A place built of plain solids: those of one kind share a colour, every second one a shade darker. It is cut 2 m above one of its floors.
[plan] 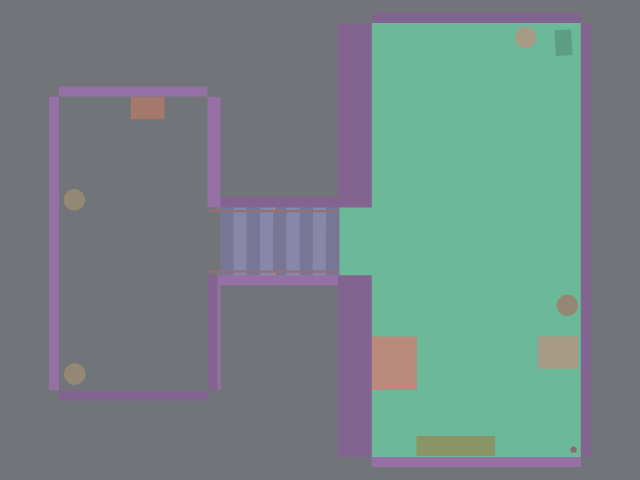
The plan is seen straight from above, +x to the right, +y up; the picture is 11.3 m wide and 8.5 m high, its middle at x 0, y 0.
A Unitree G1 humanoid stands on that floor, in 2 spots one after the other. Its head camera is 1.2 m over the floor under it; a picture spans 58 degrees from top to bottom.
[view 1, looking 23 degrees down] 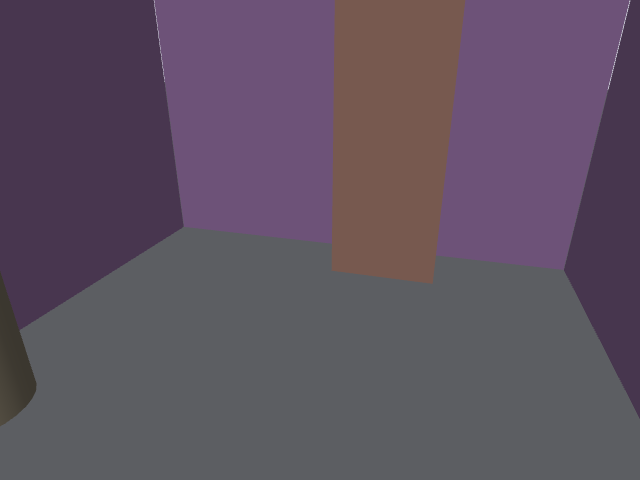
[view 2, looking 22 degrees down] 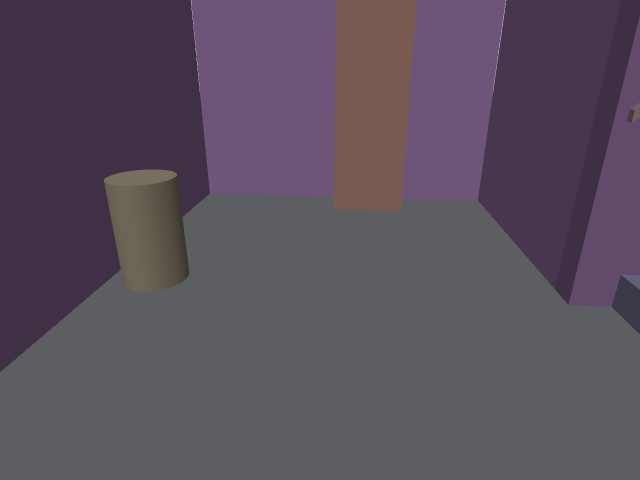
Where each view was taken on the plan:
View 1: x -2.77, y -0.14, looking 106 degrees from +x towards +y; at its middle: wall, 3.03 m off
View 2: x -3.15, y -1.57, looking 95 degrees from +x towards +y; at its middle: ground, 3.20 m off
